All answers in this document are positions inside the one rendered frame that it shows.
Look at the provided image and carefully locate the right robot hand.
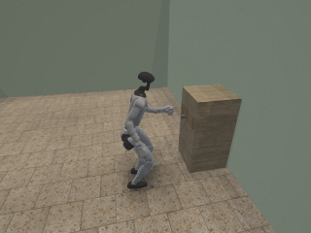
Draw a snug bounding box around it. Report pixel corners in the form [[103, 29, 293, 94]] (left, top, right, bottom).
[[137, 147, 151, 164]]

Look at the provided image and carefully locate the right robot upper arm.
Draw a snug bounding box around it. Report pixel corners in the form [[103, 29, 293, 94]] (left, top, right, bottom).
[[124, 97, 145, 127]]

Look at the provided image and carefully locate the robot torso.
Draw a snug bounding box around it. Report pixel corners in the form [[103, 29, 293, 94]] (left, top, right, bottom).
[[121, 92, 148, 142]]

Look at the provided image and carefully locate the left robot forearm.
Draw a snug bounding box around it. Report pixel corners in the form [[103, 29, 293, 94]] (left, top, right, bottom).
[[147, 105, 164, 114]]

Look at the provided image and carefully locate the cabinet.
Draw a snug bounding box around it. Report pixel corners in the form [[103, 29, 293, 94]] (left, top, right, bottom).
[[178, 83, 242, 173]]

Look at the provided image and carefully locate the right robot forearm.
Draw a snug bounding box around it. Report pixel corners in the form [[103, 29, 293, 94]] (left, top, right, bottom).
[[125, 121, 143, 150]]

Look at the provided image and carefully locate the drawer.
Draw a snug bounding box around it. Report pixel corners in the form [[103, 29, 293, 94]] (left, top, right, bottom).
[[182, 103, 195, 131]]

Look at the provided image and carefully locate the robot left thigh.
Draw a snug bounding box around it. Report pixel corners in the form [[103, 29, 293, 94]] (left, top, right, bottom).
[[135, 126, 154, 151]]

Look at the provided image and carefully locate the left robot hand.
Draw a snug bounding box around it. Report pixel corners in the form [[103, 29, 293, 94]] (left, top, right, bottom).
[[163, 105, 175, 116]]

